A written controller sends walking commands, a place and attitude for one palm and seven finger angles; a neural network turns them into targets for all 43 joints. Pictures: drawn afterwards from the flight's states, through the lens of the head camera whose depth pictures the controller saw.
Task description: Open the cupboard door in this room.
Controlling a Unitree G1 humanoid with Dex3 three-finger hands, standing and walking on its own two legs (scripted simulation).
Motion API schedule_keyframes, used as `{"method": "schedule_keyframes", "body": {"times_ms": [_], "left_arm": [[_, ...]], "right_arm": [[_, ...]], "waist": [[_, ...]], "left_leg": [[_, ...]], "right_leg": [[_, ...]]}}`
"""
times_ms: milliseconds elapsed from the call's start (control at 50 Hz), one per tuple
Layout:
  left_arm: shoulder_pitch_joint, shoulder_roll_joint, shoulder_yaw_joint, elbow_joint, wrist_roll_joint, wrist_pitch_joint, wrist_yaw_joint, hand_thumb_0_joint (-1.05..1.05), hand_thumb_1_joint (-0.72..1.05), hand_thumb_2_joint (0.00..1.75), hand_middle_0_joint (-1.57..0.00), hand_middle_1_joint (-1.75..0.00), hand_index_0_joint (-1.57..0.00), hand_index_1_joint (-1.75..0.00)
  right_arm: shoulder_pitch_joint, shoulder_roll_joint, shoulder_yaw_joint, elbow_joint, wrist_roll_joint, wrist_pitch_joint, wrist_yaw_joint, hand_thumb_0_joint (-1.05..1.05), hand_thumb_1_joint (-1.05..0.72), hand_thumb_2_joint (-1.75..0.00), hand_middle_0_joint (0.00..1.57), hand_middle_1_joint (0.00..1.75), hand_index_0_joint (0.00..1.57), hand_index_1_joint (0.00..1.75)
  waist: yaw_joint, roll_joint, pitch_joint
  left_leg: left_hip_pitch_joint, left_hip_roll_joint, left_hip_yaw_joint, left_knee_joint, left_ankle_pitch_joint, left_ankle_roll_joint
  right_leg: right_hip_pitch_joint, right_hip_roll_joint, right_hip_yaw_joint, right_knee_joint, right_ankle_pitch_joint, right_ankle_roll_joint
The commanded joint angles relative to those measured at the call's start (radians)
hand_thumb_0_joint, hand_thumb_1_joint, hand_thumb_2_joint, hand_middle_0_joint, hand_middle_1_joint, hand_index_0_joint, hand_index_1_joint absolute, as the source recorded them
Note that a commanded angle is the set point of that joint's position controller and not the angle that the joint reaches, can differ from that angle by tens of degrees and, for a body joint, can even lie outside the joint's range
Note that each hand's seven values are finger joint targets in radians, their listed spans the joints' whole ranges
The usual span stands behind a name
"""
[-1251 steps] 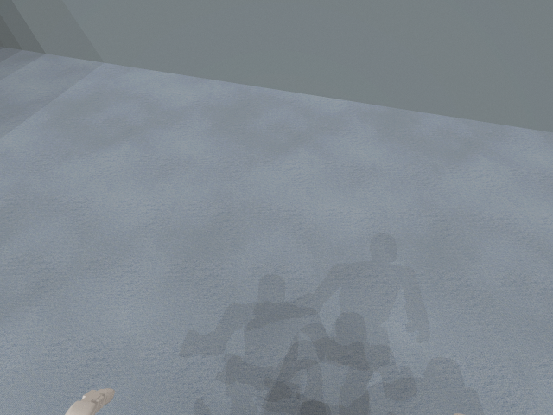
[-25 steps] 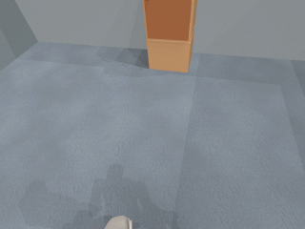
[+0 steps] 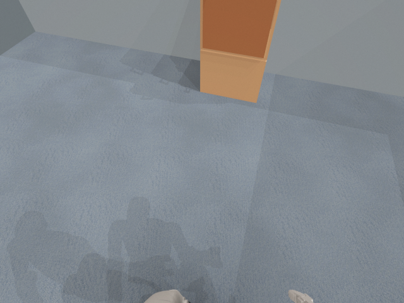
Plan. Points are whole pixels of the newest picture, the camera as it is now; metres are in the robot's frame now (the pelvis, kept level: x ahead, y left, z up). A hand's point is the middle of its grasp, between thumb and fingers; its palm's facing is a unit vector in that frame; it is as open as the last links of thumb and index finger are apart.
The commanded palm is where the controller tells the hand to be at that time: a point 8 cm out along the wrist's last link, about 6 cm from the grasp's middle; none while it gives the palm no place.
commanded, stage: turn or walk to find it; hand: left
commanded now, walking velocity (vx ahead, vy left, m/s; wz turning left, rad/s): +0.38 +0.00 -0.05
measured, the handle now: out of the picture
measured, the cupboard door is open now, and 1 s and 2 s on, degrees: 0 0 0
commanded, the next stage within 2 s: stand and wait in 0.46 s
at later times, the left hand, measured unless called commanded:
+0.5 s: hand (181, 196) +0.39 +0.11 -0.13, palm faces -0.08 -0.97 -0.21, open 7.3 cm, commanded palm none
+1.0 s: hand (168, 234) +0.29 +0.13 -0.17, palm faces +0.13 -0.98 -0.13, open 7.3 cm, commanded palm none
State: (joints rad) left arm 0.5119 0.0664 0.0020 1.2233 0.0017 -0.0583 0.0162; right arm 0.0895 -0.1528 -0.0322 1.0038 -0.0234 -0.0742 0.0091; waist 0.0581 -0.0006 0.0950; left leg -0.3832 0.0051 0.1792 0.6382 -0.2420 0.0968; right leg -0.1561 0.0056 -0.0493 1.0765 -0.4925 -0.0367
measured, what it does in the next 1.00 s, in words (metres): walks ahead: right foot, then left foot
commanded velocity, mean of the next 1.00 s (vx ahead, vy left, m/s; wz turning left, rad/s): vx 0.16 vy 0.00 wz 0.02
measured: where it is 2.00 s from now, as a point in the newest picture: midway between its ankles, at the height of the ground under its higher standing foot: (219, 274)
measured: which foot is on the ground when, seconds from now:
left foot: down 0.00-0.46, up 0.48-0.84, down 0.86-1.00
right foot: up 0.00-0.44, down 0.46-1.00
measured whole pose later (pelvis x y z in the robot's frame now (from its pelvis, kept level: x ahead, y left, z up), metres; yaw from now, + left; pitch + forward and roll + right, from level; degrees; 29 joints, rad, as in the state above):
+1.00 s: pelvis +0.32 -0.03 +0.02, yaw +2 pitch -2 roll +0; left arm 0.30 0.16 0.01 1.15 0.01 0.00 0.02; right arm 0.16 -0.13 -0.02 1.07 -0.01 -0.03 -0.02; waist 0.05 -0.05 0.03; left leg -0.23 0.06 0.14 0.49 -0.22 0.02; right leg -0.14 -0.09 -0.18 0.48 -0.29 0.03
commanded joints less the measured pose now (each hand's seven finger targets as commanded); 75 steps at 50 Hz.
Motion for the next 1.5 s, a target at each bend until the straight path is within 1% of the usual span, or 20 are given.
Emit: {"method": "schedule_keyframes", "body": {"times_ms": [0,80,120,340,360,400,420,440,460,520,600,640,760,800,860,900,1080,1220,1340,1480], "left_arm": [[-0.121,0.106,0.036,-0.123,0.021,-0.018,-0.008,0.00,0.90,0.90,-0.20,-0.30,-0.20,-0.30],[-0.074,0.059,0.042,-0.141,0.033,0.025,-0.015,0.00,0.90,0.90,-0.20,-0.30,-0.20,-0.30],[-0.130,0.077,0.045,-0.168,0.032,0.038,-0.021,0.00,0.90,0.90,-0.20,-0.30,-0.20,-0.30],[-0.530,0.134,0.039,-0.314,0.022,0.016,-0.040,0.00,0.90,0.90,-0.20,-0.30,-0.20,-0.30],[-0.520,0.142,0.039,-0.314,0.021,0.010,-0.038,0.00,0.90,0.90,-0.20,-0.30,-0.20,-0.30],[-0.331,0.180,0.049,-0.258,0.023,-0.005,-0.035,0.00,0.90,0.90,-0.20,-0.30,-0.20,-0.30],[-0.187,0.234,0.063,-0.205,0.028,-0.018,-0.027,0.00,0.90,0.90,-0.20,-0.30,-0.20,-0.30],[-0.027,0.342,0.094,-0.161,0.036,-0.029,-0.011,0.00,0.90,0.90,-0.20,-0.30,-0.20,-0.30],[0.014,0.392,0.097,-0.149,0.012,-0.021,-0.004,0.00,0.90,0.90,-0.20,-0.30,-0.20,-0.30],[-0.207,0.279,0.067,-0.184,0.006,-0.021,0.003,0.00,0.90,0.90,-0.20,-0.30,-0.20,-0.30],[-0.303,0.186,0.034,-0.193,0.011,-0.024,0.008,0.00,0.90,0.90,-0.20,-0.30,-0.20,-0.30],[-0.303,0.142,0.033,-0.215,0.016,-0.021,0.009,0.00,0.90,0.90,-0.20,-0.30,-0.20,-0.30],[-0.279,0.209,0.041,-0.178,0.016,-0.001,0.009,0.00,0.90,0.90,-0.20,-0.30,-0.20,-0.30],[-0.279,0.216,0.040,-0.166,0.010,0.008,0.011,0.00,0.90,0.90,-0.20,-0.30,-0.20,-0.30],[-0.195,0.158,0.024,-0.145,0.006,0.028,0.015,0.00,0.90,0.90,-0.20,-0.30,-0.20,-0.30],[-0.171,0.137,0.013,-0.115,0.005,0.037,0.016,0.00,0.90,0.90,-0.20,-0.30,-0.20,-0.30],[-0.131,0.143,-0.004,-0.062,0.011,0.028,0.018,0.00,0.90,0.90,-0.20,-0.30,-0.20,-0.30],[-0.118,0.108,0.004,-0.069,0.024,0.036,0.004,0.00,0.90,0.90,-0.20,-0.30,-0.20,-0.30],[-0.068,0.129,-0.001,-0.050,0.010,0.023,0.023,0.00,0.90,0.90,-0.20,-0.30,-0.20,-0.30],[-0.080,0.134,-0.004,-0.065,0.002,0.024,0.036,0.00,0.90,0.90,-0.20,-0.30,-0.20,-0.30]], "right_arm": [[0.249,-0.113,-0.031,0.046,0.003,-0.001,-0.027,0.00,-0.90,-0.90,0.20,0.30,0.20,0.30],[0.248,-0.064,-0.027,0.045,0.004,-0.023,-0.026,0.00,-0.90,-0.90,0.20,0.30,0.20,0.30],[0.256,-0.081,-0.022,0.043,0.009,-0.025,-0.024,0.00,-0.90,-0.90,0.20,0.30,0.20,0.30],[0.444,-0.128,-0.039,0.104,-0.003,-0.013,-0.028,0.00,-0.90,-0.90,0.20,0.30,0.20,0.30],[0.447,-0.132,-0.038,0.107,-0.004,-0.010,-0.027,0.00,-0.90,-0.90,0.20,0.30,0.20,0.30],[0.411,-0.143,-0.039,0.107,0.006,-0.007,-0.028,0.00,-0.90,-0.90,0.20,0.30,0.20,0.30],[0.400,-0.132,-0.038,0.100,0.013,-0.011,-0.021,0.00,-0.90,-0.90,0.20,0.30,0.20,0.30],[0.416,-0.067,-0.025,0.074,0.021,-0.013,-0.012,0.00,-0.90,-0.90,0.20,0.30,0.20,0.30],[0.400,-0.084,-0.025,0.046,0.026,0.002,-0.020,0.00,-0.90,-0.90,0.20,0.30,0.20,0.30],[0.301,-0.043,-0.026,0.062,0.020,0.029,-0.019,0.00,-0.90,-0.90,0.20,0.30,0.20,0.30],[0.380,0.006,-0.017,0.095,0.008,0.073,-0.018,0.00,-0.90,-0.90,0.20,0.30,0.20,0.30],[0.365,0.018,-0.015,0.084,0.007,0.083,-0.018,0.00,-0.90,-0.90,0.20,0.30,0.20,0.30],[0.215,-0.021,-0.007,0.044,0.007,0.064,-0.012,0.00,-0.90,-0.90,0.20,0.30,0.20,0.30],[0.220,-0.039,-0.004,0.051,0.005,0.054,-0.013,0.00,-0.90,-0.90,0.20,0.30,0.20,0.30],[0.221,-0.146,-0.015,0.056,0.005,0.038,-0.021,0.00,-0.90,-0.90,0.20,0.30,0.20,0.30],[0.160,-0.134,-0.002,0.061,0.008,0.040,-0.033,0.00,-0.90,-0.90,0.20,0.30,0.20,0.30],[0.170,-0.085,0.004,0.081,0.020,0.047,-0.038,0.00,-0.90,-0.90,0.20,0.30,0.20,0.30],[0.209,-0.121,-0.017,0.097,0.008,0.050,-0.032,0.00,-0.90,-0.90,0.20,0.30,0.20,0.30],[0.248,-0.060,0.010,0.123,0.015,0.035,-0.039,0.00,-0.90,-0.90,0.20,0.30,0.20,0.30],[0.293,-0.038,0.020,0.166,0.016,0.041,-0.043,0.00,-0.90,-0.90,0.20,0.30,0.20,0.30]], "waist": [[-0.091,-0.015,-0.011],[-0.022,0.057,-0.027],[-0.020,0.089,0.013],[-0.120,0.105,0.012],[-0.111,0.099,-0.003],[-0.016,0.062,-0.114],[0.044,0.015,-0.202],[0.092,-0.226,-0.330],[0.071,-0.256,-0.353],[0.003,-0.066,-0.124],[-0.099,-0.126,-0.070],[-0.105,-0.182,-0.062],[-0.056,-0.173,-0.075],[-0.074,-0.126,-0.082],[-0.050,0.144,-0.096],[-0.042,0.237,-0.081],[-0.064,-0.016,-0.056],[-0.067,0.090,0.023],[-0.050,-0.057,-0.023],[-0.051,-0.041,-0.029]], "left_leg": [[0.217,0.364,-0.433,-0.399,0.115,0.110],[0.084,0.266,-0.227,-0.438,0.191,0.063],[0.074,0.254,-0.214,-0.471,0.174,0.066],[0.370,0.267,-0.171,-0.360,0.514,0.047],[0.372,0.261,-0.176,-0.327,0.579,0.040],[0.353,0.227,-0.143,-0.130,0.685,-0.005],[0.190,0.189,-0.121,0.048,0.566,-0.041],[-0.078,0.066,-0.046,0.343,0.073,-0.084],[-0.170,0.008,-0.112,0.572,-0.349,-0.095],[-0.187,0.114,-0.191,0.641,-0.202,-0.104],[-0.035,0.130,-0.149,0.431,-0.097,-0.143],[0.012,0.122,-0.121,0.347,-0.044,-0.155],[0.079,0.097,-0.091,0.023,-0.001,-0.161],[0.196,0.091,-0.082,-0.129,0.117,-0.159],[0.260,0.242,-0.224,-0.231,0.405,-0.085],[0.199,0.259,-0.254,-0.320,0.361,-0.040],[0.263,0.162,-0.152,-0.318,0.194,-0.084],[0.197,0.215,-0.247,-0.449,-0.262,-0.041],[0.209,0.138,-0.112,-0.269,0.248,-0.069],[0.228,0.138,-0.107,-0.263,0.314,-0.081]], "right_leg": [[-0.420,-0.124,0.075,0.272,0.117,0.011],[-0.354,-0.148,0.038,0.157,0.229,0.044],[-0.404,-0.163,0.032,0.119,0.293,0.060],[-0.396,-0.108,-0.067,-0.425,0.295,0.049],[-0.340,-0.088,-0.083,-0.472,0.271,0.039],[-0.069,-0.048,-0.103,-0.602,0.369,0.023],[0.212,-0.110,-0.040,-0.609,0.444,-0.002],[0.484,-0.397,0.259,-0.619,0.589,-0.078],[0.481,-0.532,0.415,-0.664,0.840,-0.151],[0.140,-0.439,0.221,-0.727,0.763,-0.128],[-0.106,-0.317,-0.031,-0.793,0.759,-0.059],[-0.168,-0.278,-0.069,-0.812,0.722,-0.061],[-0.070,-0.278,-0.026,-0.765,0.618,-0.086],[-0.107,-0.255,-0.029,-0.726,0.506,-0.054],[-0.112,-0.130,-0.056,-0.631,0.241,0.040],[-0.042,-0.121,-0.068,-0.625,0.215,0.070],[-0.025,-0.160,-0.025,-0.773,0.358,0.059],[-0.125,-0.108,-0.084,-0.616,0.171,0.050],[0.005,-0.164,-0.025,-0.700,0.454,0.042],[0.044,-0.169,-0.035,-0.718,0.542,0.034]]}}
